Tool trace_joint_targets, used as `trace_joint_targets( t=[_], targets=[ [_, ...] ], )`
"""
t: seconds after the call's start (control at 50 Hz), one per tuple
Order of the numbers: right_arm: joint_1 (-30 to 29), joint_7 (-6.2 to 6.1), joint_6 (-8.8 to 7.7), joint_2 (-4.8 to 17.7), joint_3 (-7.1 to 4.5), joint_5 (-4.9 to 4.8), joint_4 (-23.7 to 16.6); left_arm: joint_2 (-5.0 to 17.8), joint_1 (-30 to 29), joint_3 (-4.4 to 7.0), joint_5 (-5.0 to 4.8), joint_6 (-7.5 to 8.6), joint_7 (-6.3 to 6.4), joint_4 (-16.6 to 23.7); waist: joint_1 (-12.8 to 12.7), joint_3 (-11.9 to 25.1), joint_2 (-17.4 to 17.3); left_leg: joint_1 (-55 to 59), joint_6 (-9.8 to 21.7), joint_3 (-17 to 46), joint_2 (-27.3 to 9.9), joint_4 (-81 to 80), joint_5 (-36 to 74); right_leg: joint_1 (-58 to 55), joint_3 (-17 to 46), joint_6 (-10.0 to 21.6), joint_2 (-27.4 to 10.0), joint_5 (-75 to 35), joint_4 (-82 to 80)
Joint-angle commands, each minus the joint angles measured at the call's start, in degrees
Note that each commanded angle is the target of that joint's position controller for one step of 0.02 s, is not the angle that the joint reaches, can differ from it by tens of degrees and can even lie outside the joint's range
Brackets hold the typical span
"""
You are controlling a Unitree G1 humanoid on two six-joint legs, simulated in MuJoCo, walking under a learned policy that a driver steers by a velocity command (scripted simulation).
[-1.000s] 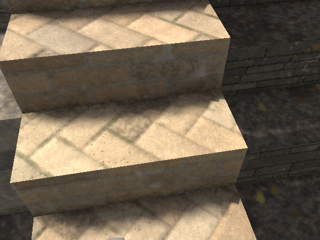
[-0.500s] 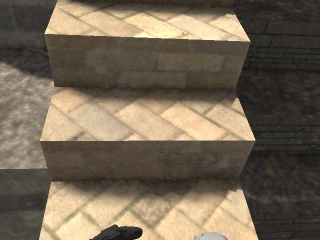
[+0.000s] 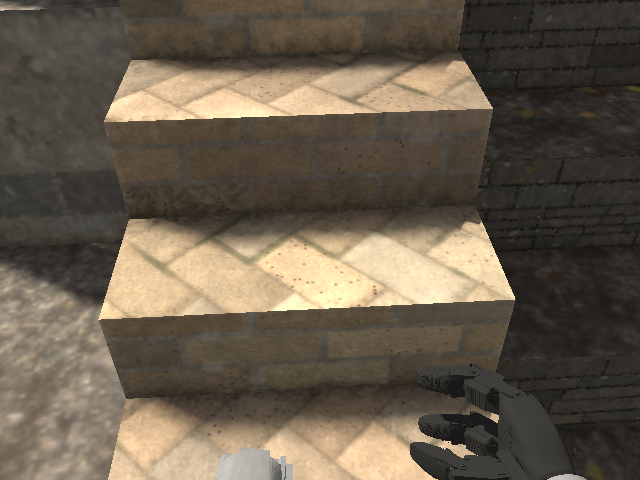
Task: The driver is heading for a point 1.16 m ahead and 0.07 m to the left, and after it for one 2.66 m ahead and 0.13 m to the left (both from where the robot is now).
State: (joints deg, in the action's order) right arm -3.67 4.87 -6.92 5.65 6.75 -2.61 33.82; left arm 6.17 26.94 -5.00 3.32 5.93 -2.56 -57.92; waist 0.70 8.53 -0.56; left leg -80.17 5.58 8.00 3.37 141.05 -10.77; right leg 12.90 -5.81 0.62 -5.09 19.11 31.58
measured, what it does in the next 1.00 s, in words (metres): climbs: left foot 0.19 m higher, then right foot 0.20 m higher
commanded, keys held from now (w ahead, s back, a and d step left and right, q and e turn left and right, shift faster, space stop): w+shift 1.00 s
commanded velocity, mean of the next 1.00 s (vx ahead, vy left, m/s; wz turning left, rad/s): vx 1.00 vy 0.00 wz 0.00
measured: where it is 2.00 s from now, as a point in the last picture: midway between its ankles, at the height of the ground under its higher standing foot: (329, 87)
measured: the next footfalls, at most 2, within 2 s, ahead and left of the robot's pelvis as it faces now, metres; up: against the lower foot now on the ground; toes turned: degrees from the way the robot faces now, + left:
left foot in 0.18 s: +0.26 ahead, +0.18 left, +0.19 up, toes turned +5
right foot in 0.68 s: +0.48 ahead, -0.02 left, +0.39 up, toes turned -3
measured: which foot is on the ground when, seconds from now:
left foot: up 0.00-0.16, down 0.18-0.70, up 0.72-1.00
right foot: down 0.00-0.20, up 0.22-0.66, down 0.68-1.00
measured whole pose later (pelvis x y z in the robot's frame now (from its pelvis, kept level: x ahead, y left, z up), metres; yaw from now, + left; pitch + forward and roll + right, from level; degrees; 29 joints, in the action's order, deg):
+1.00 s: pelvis +0.52 +0.05 +0.39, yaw +2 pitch +3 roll +0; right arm -3.6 5.1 -7.9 2.4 9.5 -0.9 37.3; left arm 2.1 27.4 -6.5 0.9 2.9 -3.7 -67.3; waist 2.7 7.8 -0.2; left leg -83.2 10.0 8.4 2.9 131.7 -9.0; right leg 10.4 -5.9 4.3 2.9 23.2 30.2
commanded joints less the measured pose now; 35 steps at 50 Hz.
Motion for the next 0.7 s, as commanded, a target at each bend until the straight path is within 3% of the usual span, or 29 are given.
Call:
trace_joint_targets(
  t=[0.02, 0.04, 0.06, 0.08, 0.1, 0.12, 0.14, 0.16, 0.18, 0.2, 0.22, 0.24, 0.26, 0.28, 0.3, 0.32, 0.34, 0.36, 0.4, 0.46, 0.5, 0.54, 0.56, 0.58, 0.6, 0.62, 0.64, 0.68, 0.7],
  targets=[
    [-9.01, -1.96, 0.64, 0.20, 1.39, -0.37, -6.06, 7.39, -4.60, 1.12, -1.94, 1.39, 0.47, 5.32, 0.64, -12.71, 4.14, -8.07, -3.14, -4.80, -4.34, -9.83, -1.85, 6.70, 11.29, 11.33, -14.02, 9.02, -23.59],
    [-12.50, -2.25, 1.04, 0.50, 1.72, -1.27, -7.50, 8.10, -4.05, 1.58, -2.12, 0.78, 0.80, 5.67, -0.99, -14.41, 5.80, -7.09, -3.90, -7.39, -7.00, -16.13, -4.22, 7.37, 10.97, 11.39, -14.86, 10.43, -28.18],
    [-12.70, -2.61, 1.53, 0.34, 2.25, -1.04, -7.96, 8.76, -3.94, 1.75, -2.69, -0.22, 1.53, 6.17, -1.60, -13.93, 6.93, -4.34, -4.41, -8.93, -8.94, -22.45, -3.57, 5.81, 8.91, 10.90, -14.34, 7.40, -30.27],
    [-13.78, -2.36, 1.70, -0.11, 3.16, 0.10, -9.04, 11.50, -4.47, 3.03, -3.54, -0.59, 2.45, 6.45, -1.48, -9.89, 7.55, 8.11, -3.35, -13.42, -11.54, -33.18, -6.73, 7.62, 6.09, 11.46, -15.19, -0.09, -37.56],
    [-9.85, -1.85, 2.17, -1.14, 3.30, 1.18, -7.70, 11.26, -8.77, 3.25, -4.22, -1.69, 2.78, 5.62, 2.50, -5.06, 7.58, 26.26, -1.54, -15.84, -11.64, -46.67, -4.08, 9.92, -0.78, 10.50, -12.26, -15.00, -38.93],
    [-10.08, -1.89, 1.24, 3.30, 1.26, 0.67, -8.41, 13.60, -4.62, 3.41, -6.14, -1.10, 1.81, 1.92, 3.26, 2.50, 11.63, 47.64, 0.33, -21.13, -5.92, -57.24, -2.52, 9.20, -4.30, 11.95, -8.20, -53.10, -34.05],
    [2.68, -2.56, 1.41, 7.21, -1.29, 1.04, -3.92, 20.87, -3.26, 5.41, -5.38, -1.18, 2.28, 2.03, 7.09, 11.10, 16.99, 57.43, 0.36, -20.24, -2.11, -60.39, -13.15, -2.06, -2.50, 13.20, -11.32, -81.50, -22.99],
    [10.83, -2.27, 1.58, 13.36, -4.59, 0.61, -2.00, 26.16, -1.61, 7.29, -4.56, -1.49, 2.35, 2.18, 10.78, 14.77, 17.94, 61.37, 0.50, -19.09, 0.89, -73.14, -18.54, -14.09, -1.49, 13.07, -12.03, -90.86, -12.89],
    [14.69, -1.68, 2.60, 14.07, -5.31, 1.95, 0.59, 26.57, -1.59, 8.06, -4.15, -1.90, 2.83, 1.45, 11.38, 13.91, 20.89, 64.59, 0.72, -11.41, 0.09, -83.83, -22.94, -17.16, 1.34, 13.52, -12.24, -79.31, -3.07],
    [21.37, -1.30, 2.45, 20.29, -7.48, 4.88, 4.33, 17.75, -5.64, 6.94, -5.18, -1.74, 2.43, 5.77, 9.17, 8.84, 4.25, 68.80, 4.99, 20.65, -8.65, -102.38, -28.59, -1.68, 6.67, 12.48, -6.23, -56.73, 13.89],
    [34.84, -3.19, 3.07, 23.68, -8.35, 4.77, 11.53, 10.07, -16.28, 5.99, -4.00, -1.34, 1.34, 12.59, 10.00, 11.88, -16.67, 75.96, 6.14, 56.51, -17.91, -131.82, -64.84, 19.66, 13.74, 11.65, 7.91, -15.60, 42.58],
    [32.30, -4.42, 2.35, 14.19, -5.15, 6.02, 14.89, 4.62, -24.41, 5.44, -3.50, 0.81, -1.16, 18.15, 6.61, 6.35, -14.21, 69.63, 0.51, 61.03, -20.62, -135.10, -62.80, 30.20, 26.12, 12.07, 12.07, -13.54, 71.03],
    [24.86, -3.61, 2.20, 6.08, -2.75, 6.35, 15.44, -0.84, -26.94, 3.59, -3.96, 2.40, -3.85, 21.88, 0.30, -0.89, -12.25, 61.70, -0.08, 50.29, -20.83, -127.50, -53.33, 39.26, 26.87, 13.39, 11.58, -15.87, 82.61],
    [21.97, -2.61, 1.91, 1.00, -1.56, 6.23, 17.99, -1.23, -29.70, 2.44, -3.36, 3.01, -5.69, 23.57, -2.29, -7.24, -8.84, 56.76, 1.55, 36.60, -18.85, -122.56, -41.27, 43.72, 21.54, 14.63, 9.77, -14.43, 86.95],
    [19.92, -1.62, 1.08, -2.23, -1.08, 5.93, 20.34, -1.35, -28.74, 1.54, -2.63, 3.22, -6.48, 24.07, -4.54, -8.37, -4.04, 53.71, 1.84, 24.81, -16.53, -118.37, -30.27, 45.27, 19.90, 15.24, 8.78, -12.74, 91.66],
    [18.33, -1.38, 0.65, -4.44, -0.60, 6.03, 21.91, -1.61, -25.97, 0.90, -3.22, 2.53, -6.76, 23.89, -7.00, -8.74, -2.35, 51.75, 2.38, 18.61, -15.48, -116.96, -22.82, 45.38, 21.01, 14.86, 9.04, -9.04, 96.54],
    [18.49, -1.30, 0.15, -3.41, -0.48, 5.69, 21.86, -1.71, -22.33, -0.13, -3.44, 2.10, -6.82, 23.47, -8.99, -6.86, -1.79, 52.78, 2.58, 12.39, -14.92, -115.91, -14.57, 46.46, 20.42, 14.91, 8.23, -8.53, 96.73],
    [18.26, -1.29, -0.07, -3.28, -0.28, 5.76, 22.15, 0.73, -19.54, 0.11, -4.42, 1.65, -6.60, 21.99, -10.10, -7.21, -1.27, 53.55, 4.32, 9.41, -15.27, -117.74, -12.35, 48.98, 19.41, 13.75, 8.84, -7.60, 97.82],
    [21.21, -1.75, -0.77, -0.36, -0.51, 6.88, 22.91, 2.51, -22.58, -0.50, -5.60, 1.17, -5.57, 22.21, -8.73, -10.00, 0.42, 55.38, 5.68, 6.85, -18.23, -121.97, -9.15, 59.28, 16.83, 11.25, 9.76, -8.19, 104.77],
    [27.47, -2.57, -0.58, -0.12, 0.08, 6.59, 24.71, -0.89, -27.86, -2.25, -6.17, 0.84, -3.81, 23.28, -5.65, -12.09, 1.05, 63.02, 3.85, 3.52, -20.47, -122.98, -7.47, 77.13, 15.69, 8.95, 10.04, -10.89, 119.28],
    [27.23, -2.88, -0.63, 2.50, -0.27, 5.24, 23.98, -0.14, -36.50, -2.81, -6.16, 0.64, -3.16, 27.14, -3.87, -12.47, 0.68, 57.59, 2.34, -3.31, -17.84, -127.72, -7.48, 73.41, 9.35, 6.77, 9.76, -15.04, 105.88],
    [32.26, -3.31, -0.84, 2.23, 0.03, 3.91, 25.72, -1.52, -47.14, -3.97, -6.27, -0.42, -1.96, 31.47, -0.29, -13.13, -1.24, 51.82, 4.95, -3.68, -17.23, -136.56, -10.97, 67.75, -1.06, 4.03, 7.35, -14.93, 91.84],
    [34.02, -3.62, -1.06, 2.60, -0.05, 3.92, 26.56, -2.05, -47.69, -4.17, -6.58, -0.82, -1.64, 31.70, 0.47, -12.00, -3.54, 55.60, 5.75, -3.61, -17.41, -138.01, -9.22, 67.27, -3.51, 3.43, 5.67, -14.81, 88.44],
    [32.67, -4.52, -1.06, 4.02, -0.72, 3.40, 27.24, -1.69, -48.05, -4.86, -5.74, -0.92, -1.88, 32.89, -0.47, -8.58, -6.58, 54.55, 6.00, -7.51, -17.13, -144.16, 1.39, 55.24, -7.17, 4.51, 3.55, -12.30, 76.81],
    [27.95, -4.71, -0.70, 4.74, -0.57, 3.58, 27.77, -0.07, -43.78, -4.28, -5.53, -0.75, -1.98, 31.33, -5.36, -3.63, -7.38, 50.90, 4.75, -15.53, -14.37, -143.18, 26.07, 33.94, -10.34, 7.11, 4.90, -13.84, 63.41],
    [31.18, -4.46, -1.10, 7.01, -1.20, 3.25, 29.29, 2.73, -40.91, -2.20, -4.34, 0.18, -1.99, 30.28, -7.04, 6.56, -11.65, 57.25, 5.97, -16.54, -14.97, -137.10, 69.85, 17.29, -12.58, 7.47, 9.56, -10.02, 58.10],
    [28.92, -5.32, -0.72, 13.58, -2.92, 3.89, 29.00, 5.71, -32.45, -0.32, -3.02, -0.27, -1.76, 26.56, -11.03, 11.65, -17.70, 70.28, 7.41, -16.54, -18.68, -129.43, 99.59, 13.50, -10.03, 6.82, 11.04, -1.23, 55.64],
    [25.78, -5.36, 0.62, 20.40, -5.68, 5.44, 28.02, 11.66, -22.42, 3.30, -4.03, -2.24, -2.84, 21.27, -15.96, 11.49, -21.60, 86.30, 10.14, -15.01, -20.52, -114.53, 104.94, 9.78, -6.03, 5.63, 12.13, 8.57, 32.79],
    [22.46, -5.40, 1.03, 18.98, -6.01, 6.15, 25.73, 11.79, -18.48, 3.81, -2.54, -3.44, -3.31, 17.51, -14.90, 8.52, -18.92, 84.34, 11.55, -12.88, -20.21, -104.73, 94.27, 7.48, 3.24, 6.13, 10.47, 9.49, 25.00]
  ],
)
